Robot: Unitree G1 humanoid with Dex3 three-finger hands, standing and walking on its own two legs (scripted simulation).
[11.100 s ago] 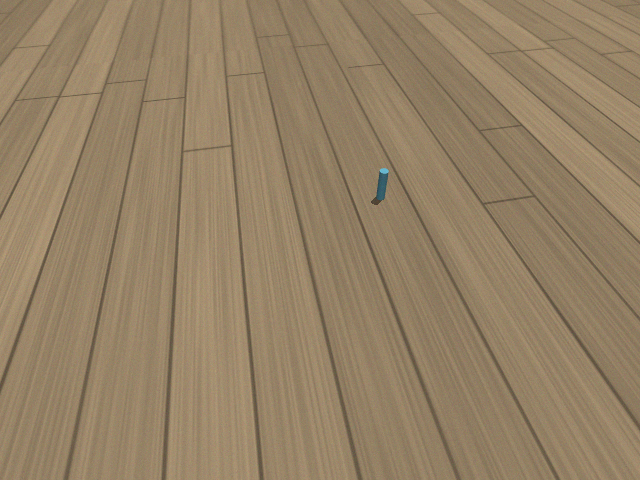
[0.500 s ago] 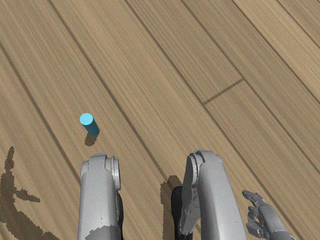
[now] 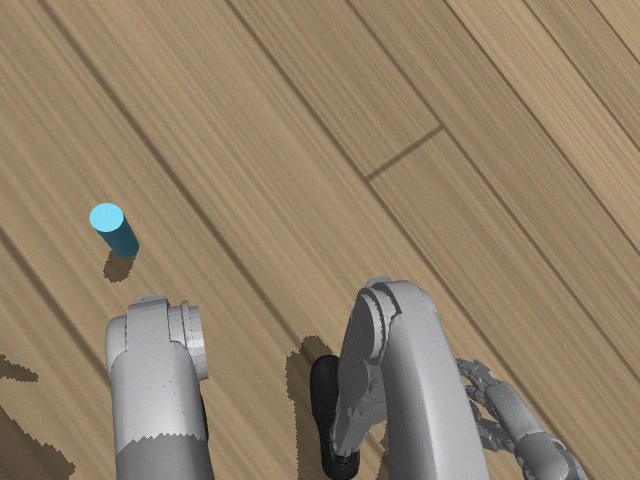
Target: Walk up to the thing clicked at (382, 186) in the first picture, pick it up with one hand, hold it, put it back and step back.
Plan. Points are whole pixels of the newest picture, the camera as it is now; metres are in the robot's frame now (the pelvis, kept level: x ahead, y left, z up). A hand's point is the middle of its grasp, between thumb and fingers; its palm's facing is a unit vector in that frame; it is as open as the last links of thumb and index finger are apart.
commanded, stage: approach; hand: left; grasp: from the side
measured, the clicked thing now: (117, 233) +0.44 +0.24 -0.26
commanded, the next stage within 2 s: close in in 0.16 s
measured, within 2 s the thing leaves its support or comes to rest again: neither
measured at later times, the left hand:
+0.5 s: hand (77, 236) +0.42 +0.28 -0.19, palm faces +0.11 -0.99 +0.07, open 17.6 cm
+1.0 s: hand (116, 239) +0.43 +0.24 -0.22, palm faces +0.11 -0.99 +0.03, open 17.3 cm
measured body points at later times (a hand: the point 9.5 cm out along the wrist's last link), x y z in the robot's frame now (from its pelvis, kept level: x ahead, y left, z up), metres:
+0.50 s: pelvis -0.01 +0.01 -0.05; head +0.23 +0.16 +0.30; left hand +0.41 +0.33 -0.20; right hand +0.17 -0.25 -0.09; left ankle +0.09 +0.13 -0.30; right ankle +0.11 -0.12 -0.30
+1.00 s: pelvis -0.02 +0.02 -0.06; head +0.22 +0.18 +0.29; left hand +0.41 +0.29 -0.22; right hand +0.12 -0.25 -0.08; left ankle +0.08 +0.13 -0.30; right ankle +0.11 -0.12 -0.30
